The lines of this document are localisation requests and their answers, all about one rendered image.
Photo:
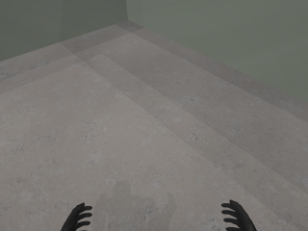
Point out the left robot hand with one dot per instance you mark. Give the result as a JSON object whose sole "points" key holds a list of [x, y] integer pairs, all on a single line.
{"points": [[71, 223]]}

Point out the right robot hand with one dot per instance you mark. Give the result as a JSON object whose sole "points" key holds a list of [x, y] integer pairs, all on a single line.
{"points": [[241, 218]]}

